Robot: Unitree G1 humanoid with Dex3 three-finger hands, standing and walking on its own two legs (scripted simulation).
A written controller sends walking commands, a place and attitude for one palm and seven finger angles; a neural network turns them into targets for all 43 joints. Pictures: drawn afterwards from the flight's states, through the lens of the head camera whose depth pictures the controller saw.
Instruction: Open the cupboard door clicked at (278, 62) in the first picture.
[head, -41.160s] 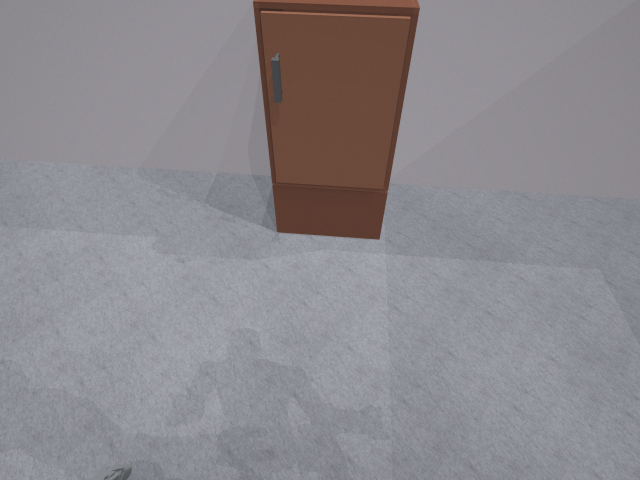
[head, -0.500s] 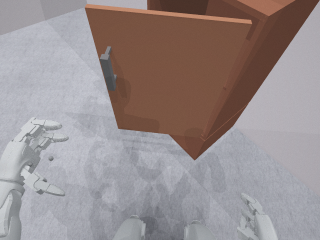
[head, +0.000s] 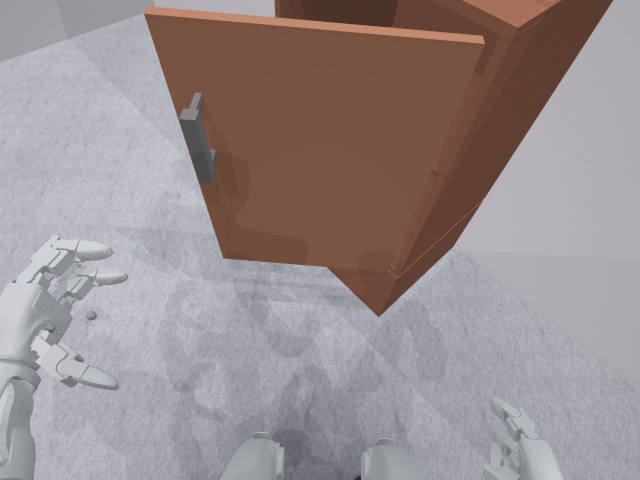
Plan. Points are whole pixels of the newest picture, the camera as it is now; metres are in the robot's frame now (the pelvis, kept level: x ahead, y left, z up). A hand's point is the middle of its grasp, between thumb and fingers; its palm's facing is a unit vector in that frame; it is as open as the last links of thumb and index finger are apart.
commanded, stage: raise the hand with hooked fingers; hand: left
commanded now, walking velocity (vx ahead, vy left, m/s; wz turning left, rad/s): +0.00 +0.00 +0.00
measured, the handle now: (202, 139) +0.58 +0.21 +0.04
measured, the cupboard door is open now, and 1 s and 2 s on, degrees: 43 43 43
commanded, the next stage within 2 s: move the hooked fingers beside the handle in 0.08 s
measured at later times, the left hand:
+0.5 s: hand (106, 272) +0.34 +0.27 +0.05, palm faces -0.03 -1.00 -0.03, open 14.0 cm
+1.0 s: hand (119, 221) +0.41 +0.28 +0.05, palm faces -0.01 -1.00 -0.02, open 14.0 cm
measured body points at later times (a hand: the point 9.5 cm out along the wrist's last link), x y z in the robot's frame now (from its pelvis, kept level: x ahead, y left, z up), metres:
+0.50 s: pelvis -0.01 +0.00 -0.01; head +0.09 +0.02 +0.43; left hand +0.33 +0.33 +0.05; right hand +0.14 -0.26 -0.09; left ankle +0.01 +0.10 -0.66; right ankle +0.02 -0.13 -0.66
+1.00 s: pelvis +0.00 +0.00 -0.01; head +0.12 +0.03 +0.43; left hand +0.40 +0.34 +0.05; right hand +0.08 -0.27 -0.11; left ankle +0.01 +0.10 -0.66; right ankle +0.02 -0.13 -0.66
